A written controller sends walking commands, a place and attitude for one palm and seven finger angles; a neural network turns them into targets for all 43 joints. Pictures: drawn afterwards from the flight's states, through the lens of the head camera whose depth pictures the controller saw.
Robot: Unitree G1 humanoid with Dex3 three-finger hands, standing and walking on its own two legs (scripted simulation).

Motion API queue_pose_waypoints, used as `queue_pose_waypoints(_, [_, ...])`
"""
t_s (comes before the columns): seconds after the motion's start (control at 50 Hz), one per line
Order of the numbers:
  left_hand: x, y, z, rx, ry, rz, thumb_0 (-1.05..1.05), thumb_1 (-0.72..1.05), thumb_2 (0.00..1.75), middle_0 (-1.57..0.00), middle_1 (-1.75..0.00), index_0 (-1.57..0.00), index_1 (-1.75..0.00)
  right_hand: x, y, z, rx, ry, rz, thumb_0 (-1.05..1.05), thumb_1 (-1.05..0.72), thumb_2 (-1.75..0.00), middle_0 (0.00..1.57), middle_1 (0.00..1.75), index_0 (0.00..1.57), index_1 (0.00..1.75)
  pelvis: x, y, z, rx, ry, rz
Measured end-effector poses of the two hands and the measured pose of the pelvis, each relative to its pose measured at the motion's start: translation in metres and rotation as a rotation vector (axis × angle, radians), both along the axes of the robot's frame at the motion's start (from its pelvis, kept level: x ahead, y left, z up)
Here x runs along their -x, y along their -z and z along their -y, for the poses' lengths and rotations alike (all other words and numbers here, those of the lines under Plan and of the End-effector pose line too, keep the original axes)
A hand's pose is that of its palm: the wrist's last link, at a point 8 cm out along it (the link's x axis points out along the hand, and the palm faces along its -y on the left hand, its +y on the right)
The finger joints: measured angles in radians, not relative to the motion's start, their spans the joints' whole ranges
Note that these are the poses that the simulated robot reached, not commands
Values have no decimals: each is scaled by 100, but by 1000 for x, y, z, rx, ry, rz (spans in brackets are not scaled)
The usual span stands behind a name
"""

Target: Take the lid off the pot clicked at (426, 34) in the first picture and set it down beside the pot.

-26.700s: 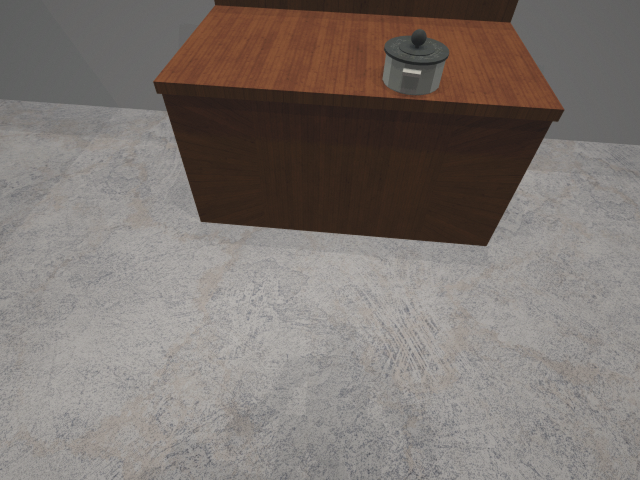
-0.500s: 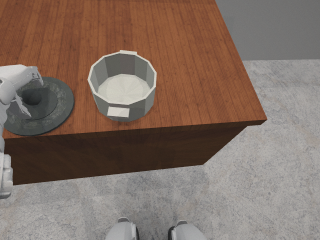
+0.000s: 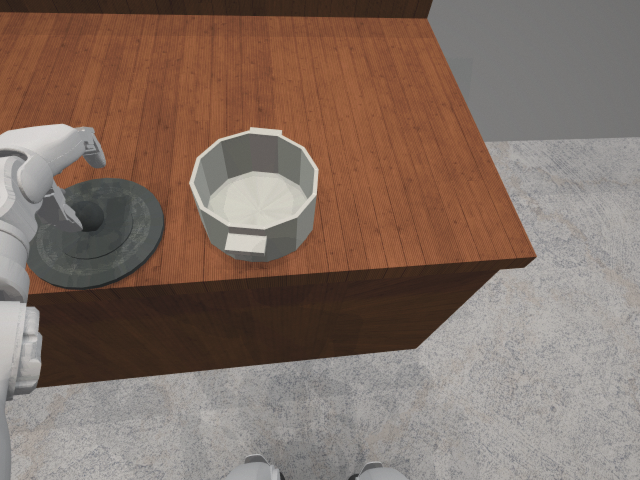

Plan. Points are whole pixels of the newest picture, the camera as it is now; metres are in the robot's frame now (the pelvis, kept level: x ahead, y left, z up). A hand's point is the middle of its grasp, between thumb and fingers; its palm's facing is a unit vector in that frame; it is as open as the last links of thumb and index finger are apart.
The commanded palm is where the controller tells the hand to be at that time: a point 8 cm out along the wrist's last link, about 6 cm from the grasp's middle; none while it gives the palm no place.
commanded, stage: raise the empty hand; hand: left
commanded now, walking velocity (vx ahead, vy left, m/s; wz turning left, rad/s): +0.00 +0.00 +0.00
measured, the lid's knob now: (86, 216) +0.48 +0.31 -0.03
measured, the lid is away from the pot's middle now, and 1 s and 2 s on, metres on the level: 0.25 0.25 0.25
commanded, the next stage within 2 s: draw the hand back to the body in 0.84 s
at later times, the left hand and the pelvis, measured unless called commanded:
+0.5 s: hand (33, 167) +0.46 +0.31 +0.10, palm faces -0.41 -0.10 -0.91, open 11.0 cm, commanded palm +0.49 +0.30 +0.17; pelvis +0.01 -0.01 +0.01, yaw +1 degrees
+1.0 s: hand (23, 137) +0.48 +0.31 +0.13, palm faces -0.39 -0.09 -0.91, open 10.9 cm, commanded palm +0.48 +0.30 +0.19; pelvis +0.02 -0.01 +0.02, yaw +1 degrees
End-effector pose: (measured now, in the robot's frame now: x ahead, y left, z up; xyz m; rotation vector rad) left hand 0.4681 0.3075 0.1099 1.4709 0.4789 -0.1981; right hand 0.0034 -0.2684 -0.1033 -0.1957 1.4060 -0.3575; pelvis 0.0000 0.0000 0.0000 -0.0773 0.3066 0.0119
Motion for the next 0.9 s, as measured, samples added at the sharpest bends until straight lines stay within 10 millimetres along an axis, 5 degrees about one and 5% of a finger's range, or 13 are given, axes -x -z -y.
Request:
queue_pose_waypoints(0.32, [9, -33, -6, -9, 2, -4, 0, 4, 57, -34, -92, -34, -91, -8, -10, 12, 18, -15, 12, 0, -91, -90, 20, 30, 20, 30, -5, -10, 5, -11, -10, 45])
queue_pose_waypoints(0.9, [-10, -77, -6, -20, -28, -12, 0, 4, 57, -34, -92, -34, -91, -37, -16, 14, 0, -30, 65, 0, -91, -90, 20, 30, 20, 30, -18, -20, 10, -23, -11, 68])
